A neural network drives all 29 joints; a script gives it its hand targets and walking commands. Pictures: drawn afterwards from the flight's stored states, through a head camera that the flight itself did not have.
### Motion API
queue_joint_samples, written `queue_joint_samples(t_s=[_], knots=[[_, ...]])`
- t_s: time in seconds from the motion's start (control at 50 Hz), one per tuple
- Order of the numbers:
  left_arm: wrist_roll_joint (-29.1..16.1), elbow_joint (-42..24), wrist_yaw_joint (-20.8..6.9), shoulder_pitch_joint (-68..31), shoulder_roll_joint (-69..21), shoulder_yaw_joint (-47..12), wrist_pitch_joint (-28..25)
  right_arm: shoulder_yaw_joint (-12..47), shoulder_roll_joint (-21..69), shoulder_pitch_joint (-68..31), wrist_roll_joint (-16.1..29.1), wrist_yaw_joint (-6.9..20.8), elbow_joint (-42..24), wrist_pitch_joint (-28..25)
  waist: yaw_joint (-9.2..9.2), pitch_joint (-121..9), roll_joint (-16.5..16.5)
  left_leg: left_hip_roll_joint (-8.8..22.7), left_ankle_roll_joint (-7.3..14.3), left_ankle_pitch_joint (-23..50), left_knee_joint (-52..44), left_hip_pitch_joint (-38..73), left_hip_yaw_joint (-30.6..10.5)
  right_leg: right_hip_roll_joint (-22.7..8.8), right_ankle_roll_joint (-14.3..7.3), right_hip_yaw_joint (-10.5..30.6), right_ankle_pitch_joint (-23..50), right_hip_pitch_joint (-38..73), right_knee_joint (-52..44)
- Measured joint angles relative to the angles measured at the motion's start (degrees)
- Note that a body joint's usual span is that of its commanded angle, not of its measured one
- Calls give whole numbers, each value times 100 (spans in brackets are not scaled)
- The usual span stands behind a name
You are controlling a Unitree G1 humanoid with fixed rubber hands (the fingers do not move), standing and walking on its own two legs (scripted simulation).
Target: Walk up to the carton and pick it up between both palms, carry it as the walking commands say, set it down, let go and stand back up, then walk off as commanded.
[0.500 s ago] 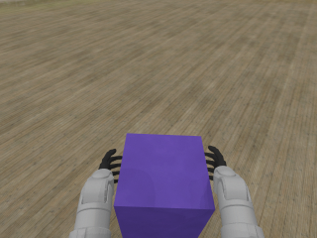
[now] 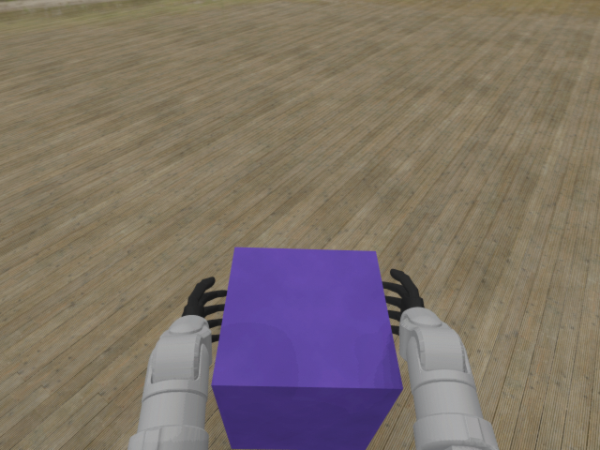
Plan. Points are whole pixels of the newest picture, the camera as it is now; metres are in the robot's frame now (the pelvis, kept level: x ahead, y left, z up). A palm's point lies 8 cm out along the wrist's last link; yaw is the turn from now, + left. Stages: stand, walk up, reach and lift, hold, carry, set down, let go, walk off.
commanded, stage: hold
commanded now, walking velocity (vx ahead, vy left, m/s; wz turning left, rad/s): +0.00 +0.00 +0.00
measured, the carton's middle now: (301, 352) +0.28 +0.01 -0.03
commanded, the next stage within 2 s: carry in 0.76 s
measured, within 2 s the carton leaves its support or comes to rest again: neither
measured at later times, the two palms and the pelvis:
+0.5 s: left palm (200, 321) +0.29 +0.15 +0.04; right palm (414, 317) +0.29 -0.15 +0.05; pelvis +0.01 +0.01 +0.00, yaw +0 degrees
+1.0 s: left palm (198, 315) +0.29 +0.15 +0.05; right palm (413, 312) +0.29 -0.15 +0.05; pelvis +0.01 +0.01 -0.01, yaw -4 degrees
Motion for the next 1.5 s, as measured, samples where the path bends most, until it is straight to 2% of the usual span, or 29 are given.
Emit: queue_joint_samples(t_s=[0.2, 0.32, 0.48, 0.56, 0.78, 0.82, 0.9, 0.98, 1.04, 1.08, 1.12, 1.16, 1.18, 1.22, 1.26, 1.32, 1.4, 1.44, 1.48, 1.5], knots=[[74, 254, -21, -231, -61, 138, -85, -172, 2, -161, -79, 29, 76, 19, -40, -26, -52, -15, 29, -75, 129, -19, -1, -13, 22, -26, -49, 21, 54], [62, 56, -26, -56, -19, -24, 28, -53, 0, 3, -37, 25, -68, 86, -96, -49, -36, -3, 57, -95, 51, 85, 48, -15, 39, 22, -41, 125, -51], [-25, -123, 34, 64, 4, -205, 130, 91, -53, 232, 25, 30, -305, 135, -59, 0, -107, 20, 57, -87, -42, 138, 49, -7, 29, 28, -5, 196, -188], [-34, -139, 30, 121, 17, -241, 90, 83, -47, 203, 31, 28, -338, 186, -121, 45, -64, 22, 59, -88, -68, 180, 29, -10, 29, 10, 3, 256, -247], [-190, -344, 77, 298, 47, -346, 23, 275, -86, 422, 150, -47, -623, 175, -11, 56, -13, 23, 35, -33, -200, 184, -8, -17, -25, -20, 25, 234, -308], [-216, -483, 76, 385, 63, -374, 74, 358, -91, 446, 142, -46, -706, 237, 4, -130, 14, 45, 25, -118, 27, -98, 6, 15, -21, -44, -26, -17, -152], [-312, -757, 99, 303, 54, -333, 255, 387, -81, 377, 179, -68, -992, 424, 68, -323, 98, 151, 18, -401, 630, -675, 175, 115, -3, -20, -200, -554, 321], [-507, -1125, 145, 203, 196, -417, 616, 503, -77, 370, 271, -149, -1363, 686, 178, -481, -138, 158, 19, -463, 830, -1056, 543, 10, 24, -6, -295, -1197, 957], [-886, -1527, 270, 83, 489, -555, 1015, 636, -83, 197, 459, -343, -1767, 1111, 267, -354, -95, 320, 39, -579, 1025, -1197, 861, -123, 75, -438, -1110, -1774, 1956], [-1132, -1714, 366, -245, 718, -674, 1382, 649, -134, -16, 600, -480, -2086, 1476, 275, -248, 1, 463, -2, -621, 1135, -1312, 983, -222, 108, -697, -1366, -1996, 2212], [-1264, -1771, 388, -652, 838, -664, 1654, 688, -235, -256, 662, -587, -2351, 1796, 278, -192, 93, 615, -63, -645, 1245, -1464, 1075, -300, 116, -888, -1180, -2029, 1993], [-1325, -1786, 396, -952, 869, -573, 1901, 704, -302, -430, 696, -637, -2488, 2054, 306, -263, 120, 776, -127, -734, 1430, -1645, 1200, -348, 68, -973, -552, -1852, 1248], [-1356, -1735, 425, -1111, 861, -535, 2008, 691, -367, -544, 743, -677, -2492, 2179, 301, -280, 187, 903, -169, -808, 1591, -1754, 1213, -265, -65, -1015, -257, -1887, 1143], [-1305, -1462, 480, -1445, 790, -505, 2179, 576, -526, -736, 869, -684, -2362, 2378, 120, -306, 136, 873, -306, -1457, 2185, -2092, 1082, -239, -220, -1067, -219, -2024, 1189], [-1229, -1195, 498, -1676, 757, -524, 2328, 529, -708, -935, 997, -681, -2167, 2594, -75, -255, -36, 765, -349, -1815, 2526, -2283, 1057, -309, -259, -1056, -214, -2060, 1102], [-1203, -1187, 610, -1954, 765, -460, 2611, 446, -938, -1549, 1249, -706, -1793, 2868, -221, -44, -221, 629, -440, -1718, 2431, -2309, 1079, -342, -205, -841, 14, -2154, 894], [-1071, -1483, 655, -2361, 720, -68, 2785, 308, -1016, -2377, 1372, -709, -1416, 2821, -301, 136, -237, 608, -442, -969, 1241, -1864, 1072, -193, -192, -551, 199, -2504, 946], [-1000, -1478, 659, -2558, 689, 122, 2737, 172, -931, -2538, 1349, -706, -1312, 2651, -335, 263, -352, 585, -284, -435, 971, -1744, 1175, -192, -174, -461, 159, -2629, 1128], [-1007, -1516, 659, -2563, 690, 282, 2727, 95, -756, -2528, 1259, -714, -1284, 2535, -244, 382, -559, 557, -221, -481, 936, -1630, 1385, -257, -192, -407, 259, -2655, 1255], [-1019, -1589, 653, -2425, 655, 340, 2710, 69, -645, -2443, 1191, -713, -1307, 2506, -194, 359, -495, 649, -225, -583, 1029, -1643, 1435, -248, -171, -532, -126, -2669, 1385]])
